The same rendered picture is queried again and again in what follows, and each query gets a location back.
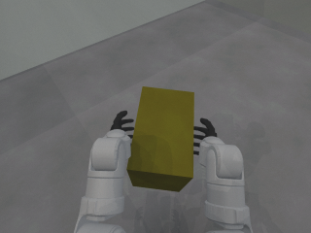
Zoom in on robot right hand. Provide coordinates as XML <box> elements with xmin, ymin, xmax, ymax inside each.
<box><xmin>193</xmin><ymin>117</ymin><xmax>218</xmax><ymax>155</ymax></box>

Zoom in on robot left hand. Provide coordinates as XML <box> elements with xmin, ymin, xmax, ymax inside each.
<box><xmin>110</xmin><ymin>111</ymin><xmax>134</xmax><ymax>146</ymax></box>

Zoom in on left robot upper arm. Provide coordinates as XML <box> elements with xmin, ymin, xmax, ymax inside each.
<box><xmin>77</xmin><ymin>222</ymin><xmax>126</xmax><ymax>233</ymax></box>

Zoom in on carton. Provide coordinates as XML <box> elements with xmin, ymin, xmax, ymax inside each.
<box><xmin>126</xmin><ymin>86</ymin><xmax>194</xmax><ymax>192</ymax></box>

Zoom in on robot right forearm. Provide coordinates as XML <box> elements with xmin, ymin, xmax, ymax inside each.
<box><xmin>198</xmin><ymin>136</ymin><xmax>254</xmax><ymax>233</ymax></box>

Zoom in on robot left forearm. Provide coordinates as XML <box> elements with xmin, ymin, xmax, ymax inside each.
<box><xmin>74</xmin><ymin>129</ymin><xmax>131</xmax><ymax>233</ymax></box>

